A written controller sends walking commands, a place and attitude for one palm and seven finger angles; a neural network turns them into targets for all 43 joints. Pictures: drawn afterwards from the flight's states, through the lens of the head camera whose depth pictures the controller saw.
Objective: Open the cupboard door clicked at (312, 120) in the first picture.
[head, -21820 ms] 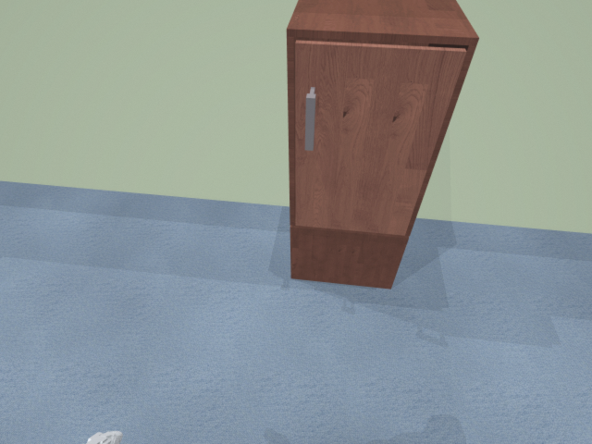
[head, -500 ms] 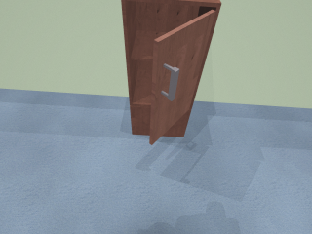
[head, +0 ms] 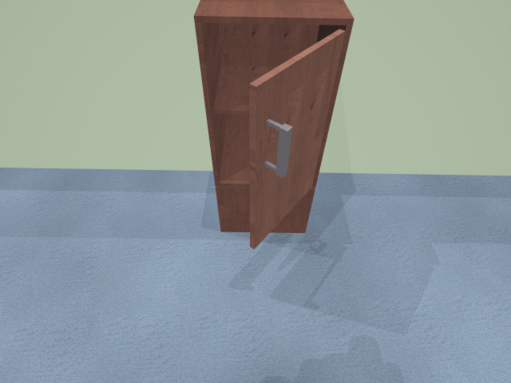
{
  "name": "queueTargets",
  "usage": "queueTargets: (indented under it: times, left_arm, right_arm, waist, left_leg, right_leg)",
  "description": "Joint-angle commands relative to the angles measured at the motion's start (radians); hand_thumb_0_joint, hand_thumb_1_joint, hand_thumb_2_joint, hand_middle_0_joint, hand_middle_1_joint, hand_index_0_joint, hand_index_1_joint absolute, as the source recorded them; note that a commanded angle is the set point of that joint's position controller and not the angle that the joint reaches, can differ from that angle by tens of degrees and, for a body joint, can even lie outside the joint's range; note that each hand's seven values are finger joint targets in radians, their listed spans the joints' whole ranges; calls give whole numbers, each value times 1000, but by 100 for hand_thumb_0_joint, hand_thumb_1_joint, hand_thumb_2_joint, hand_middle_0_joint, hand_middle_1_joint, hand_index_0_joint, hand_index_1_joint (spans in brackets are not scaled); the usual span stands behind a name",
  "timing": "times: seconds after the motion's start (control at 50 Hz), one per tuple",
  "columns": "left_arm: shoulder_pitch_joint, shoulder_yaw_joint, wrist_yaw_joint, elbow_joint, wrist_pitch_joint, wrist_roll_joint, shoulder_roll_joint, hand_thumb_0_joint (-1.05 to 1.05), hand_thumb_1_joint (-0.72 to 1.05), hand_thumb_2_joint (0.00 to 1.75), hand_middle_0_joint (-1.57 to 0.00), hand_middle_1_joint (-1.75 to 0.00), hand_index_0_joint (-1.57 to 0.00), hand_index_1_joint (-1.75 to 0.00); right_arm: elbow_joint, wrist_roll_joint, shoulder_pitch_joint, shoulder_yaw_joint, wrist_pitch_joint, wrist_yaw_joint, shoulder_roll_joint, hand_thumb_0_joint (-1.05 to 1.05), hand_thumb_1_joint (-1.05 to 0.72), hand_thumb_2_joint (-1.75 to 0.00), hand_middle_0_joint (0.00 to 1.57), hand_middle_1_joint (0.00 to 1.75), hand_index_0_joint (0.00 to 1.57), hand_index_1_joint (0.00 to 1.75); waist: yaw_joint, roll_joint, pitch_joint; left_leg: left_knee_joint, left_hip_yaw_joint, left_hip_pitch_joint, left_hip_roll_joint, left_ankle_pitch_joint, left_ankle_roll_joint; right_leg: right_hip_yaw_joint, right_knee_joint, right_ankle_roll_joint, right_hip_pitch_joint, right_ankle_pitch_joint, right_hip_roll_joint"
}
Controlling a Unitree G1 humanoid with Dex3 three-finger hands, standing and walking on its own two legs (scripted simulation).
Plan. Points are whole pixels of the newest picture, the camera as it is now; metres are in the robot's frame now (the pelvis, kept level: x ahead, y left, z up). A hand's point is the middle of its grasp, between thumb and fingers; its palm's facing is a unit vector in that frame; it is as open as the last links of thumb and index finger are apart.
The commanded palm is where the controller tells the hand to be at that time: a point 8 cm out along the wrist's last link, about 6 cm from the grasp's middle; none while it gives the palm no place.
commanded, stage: let the arm hang, fingers relaxed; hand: left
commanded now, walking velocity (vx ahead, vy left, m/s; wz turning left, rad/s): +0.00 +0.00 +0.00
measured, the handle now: (276, 148) +0.62 -0.01 +0.00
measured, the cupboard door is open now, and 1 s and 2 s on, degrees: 52 52 52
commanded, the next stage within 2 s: look to check the result in 0.22 s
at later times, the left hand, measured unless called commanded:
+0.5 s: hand out of the picture +0.01 +0.16 -0.18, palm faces +0.02 -0.98 -0.18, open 7.4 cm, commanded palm none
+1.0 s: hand out of the picture +0.03 +0.16 -0.18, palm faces +0.02 -0.98 -0.18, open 7.4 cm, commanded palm none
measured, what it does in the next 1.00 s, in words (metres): stands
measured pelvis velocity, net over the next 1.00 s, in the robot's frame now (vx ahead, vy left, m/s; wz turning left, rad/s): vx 0.03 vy -0.01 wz -0.02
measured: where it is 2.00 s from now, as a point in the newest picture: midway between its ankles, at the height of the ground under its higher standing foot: outside the picture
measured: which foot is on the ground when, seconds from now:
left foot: down 0.00-1.00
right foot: down 0.00-1.00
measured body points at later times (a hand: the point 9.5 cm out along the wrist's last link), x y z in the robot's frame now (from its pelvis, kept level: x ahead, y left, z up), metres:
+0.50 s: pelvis +0.01 -0.01 +0.00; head +0.03 -0.01 +0.45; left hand +0.01 +0.21 -0.16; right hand +0.00 -0.22 -0.16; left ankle +0.04 +0.09 -0.74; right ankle +0.02 -0.12 -0.74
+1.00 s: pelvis +0.03 -0.01 +0.00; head +0.04 -0.01 +0.45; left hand +0.03 +0.21 -0.16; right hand +0.02 -0.23 -0.16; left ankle +0.04 +0.09 -0.74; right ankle +0.02 -0.12 -0.74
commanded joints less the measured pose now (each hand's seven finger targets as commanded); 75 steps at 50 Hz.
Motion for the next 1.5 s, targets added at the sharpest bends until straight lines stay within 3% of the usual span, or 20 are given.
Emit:
queueTargets:
  times: [0.0,0.2,0.78,0.9,0.96,1.04,1.08,1.14,1.18,1.2,1.24,1.26,1.28,1.3,1.32,1.34,1.36,1.4,1.44,1.48]
  left_arm:
    - [72,17,11,-15,-9,3,102,0,90,90,-20,-30,-20,-30]
    - [75,16,13,-11,-17,-1,96,0,90,90,-20,-30,-20,-30]
    - [75,15,15,-7,-18,-2,97,0,90,90,-20,-30,-20,-30]
    - [70,16,14,-9,-20,-2,101,0,90,90,-20,-30,-20,-30]
    - [64,35,12,-25,-7,-1,112,0,90,90,-20,-30,-20,-30]
    - [27,64,-2,-68,15,5,135,0,90,90,-20,-30,-20,-30]
    - [18,74,-9,-92,24,9,134,0,90,90,-20,-30,-20,-30]
    - [18,85,-20,-121,34,13,126,0,90,90,-20,-30,-20,-30]
    - [11,90,-27,-142,39,13,121,0,90,90,-20,-30,-20,-30]
    - [10,92,-30,-152,40,13,121,0,90,90,-20,-30,-20,-30]
    - [71,94,-34,-142,32,12,118,0,90,90,-20,-30,-20,-30]
    - [113,101,-30,-136,22,19,150,0,90,90,-20,-30,-20,-30]
    - [113,120,-14,-139,13,31,260,0,90,90,-20,-30,-20,-30]
    - [137,123,-4,-137,17,14,282,0,90,90,-20,-30,-20,-30]
    - [104,120,4,-152,19,12,258,0,90,90,-20,-30,-20,-30]
    - [56,121,8,-166,19,12,236,0,90,90,-20,-30,-20,-30]
    - [33,122,12,-179,18,9,229,0,90,90,-20,-30,-20,-30]
    - [41,118,13,-192,8,8,226,0,90,90,-20,-30,-20,-30]
    - [67,120,12,-191,5,8,235,0,90,90,-20,-30,-20,-30]
    - [81,121,11,-196,8,7,240,0,90,90,-20,-30,-20,-30]
  right_arm:
    - [-18,-4,63,-20,-19,-9,-89,0,-90,-90,20,30,20,30]
    - [-9,-2,62,-17,-24,-11,-79,0,-90,-90,20,30,20,30]
    - [5,-1,57,-15,-24,-14,-83,0,-90,-90,20,30,20,30]
    - [4,-1,59,-14,-28,-15,-86,0,-90,-90,20,30,20,30]
    - [-5,1,56,-26,-19,-23,-101,0,-90,-90,20,30,20,30]
    - [-42,-2,36,-55,-2,-30,-141,0,-90,-90,20,30,20,30]
    - [-68,-4,21,-68,4,-32,-165,0,-90,-90,20,30,20,30]
    - [-104,-8,-4,-87,0,-32,-208,0,-90,-90,20,30,20,30]
    - [-129,-12,-22,-90,-3,-30,-213,0,-90,-90,20,30,20,30]
    - [-140,-15,-41,-91,-4,-29,-215,0,-90,-90,20,30,20,30]
    - [-166,-14,-94,-90,0,-26,-216,0,-90,-90,20,30,20,30]
    - [-183,-6,-110,-91,4,-25,-199,0,-90,-90,20,30,20,30]
    - [-208,8,-101,-86,7,-21,-132,0,-90,-90,20,30,20,30]
    - [-222,4,-142,-83,16,-17,-150,0,-90,-90,20,30,20,30]
    - [-220,5,-139,-85,21,-15,-152,0,-90,-90,20,30,20,30]
    - [-218,3,-152,-87,20,-14,-150,0,-90,-90,20,30,20,30]
    - [-216,4,-151,-87,19,-13,-152,0,-90,-90,20,30,20,30]
    - [-226,3,-161,-81,17,-10,-141,0,-90,-90,20,30,20,30]
    - [-240,5,-188,-77,18,-12,-134,0,-90,-90,20,30,20,30]
    - [-250,6,-204,-79,23,-15,-140,0,-90,-90,20,30,20,30]
  waist:
    - [-2,5,64]
    - [-4,-7,43]
    - [-3,-7,60]
    - [-4,-8,36]
    - [-3,-4,41]
    - [-9,30,55]
    - [-6,53,63]
    - [7,144,22]
    - [13,157,-3]
    - [19,151,8]
    - [62,72,-1]
    - [82,-86,-9]
    - [66,-379,-15]
    - [97,-328,5]
    - [62,-231,3]
    - [45,-209,9]
    - [36,-146,-5]
    - [35,-79,-58]
    - [48,-67,-87]
    - [55,-98,-77]
  left_leg:
    - [-126,-129,-24,125,-136,1]
    - [-91,-104,20,121,-26,-2]
    - [-91,-96,46,127,12,-5]
    - [-85,-93,64,129,56,-5]
    - [-38,-66,80,147,66,-4]
    - [-31,-75,69,194,-22,11]
    - [-55,-107,56,236,-97,31]
    - [-113,-173,37,349,-107,97]
    - [-113,-171,25,406,-29,135]
    - [-94,-139,1,410,6,132]
    - [50,-31,-32,350,87,75]
    - [215,43,-85,246,-8,10]
    - [427,147,-272,86,-330,-66]
    - [621,41,-316,51,-456,-69]
    - [702,-34,-342,76,-398,-65]
    - [731,-48,-369,86,-354,-69]
    - [745,-58,-377,93,-310,-73]
    - [719,-61,-371,89,-267,-88]
    - [675,-57,-368,78,-262,-97]
    - [670,-63,-376,71,-241,-101]
  right_leg:
    - [77,-94,-37,-56,-49,-77]
    - [87,-104,-39,-42,2,-84]
    - [87,-112,-40,-30,29,-81]
    - [86,-107,-39,-10,66,-82]
    - [107,-72,-45,-53,110,-78]
    - [121,6,-49,-133,88,-48]
    - [111,62,-45,-177,35,-21]
    - [56,276,-32,-195,-109,18]
    - [24,393,-20,-188,-244,-1]
    - [23,388,-21,-172,-256,-16]
    - [24,206,-22,-75,-130,-20]
    - [137,21,-38,-20,100,-54]
    - [469,-119,-99,65,298,-280]
    - [524,-138,-155,60,438,-328]
    - [486,-122,-191,61,373,-291]
    - [476,-104,-196,57,359,-254]
    - [455,-81,-183,79,378,-242]
    - [410,-52,-190,150,473,-210]
    - [402,-35,-185,197,548,-191]
    - [410,-45,-159,200,537,-176]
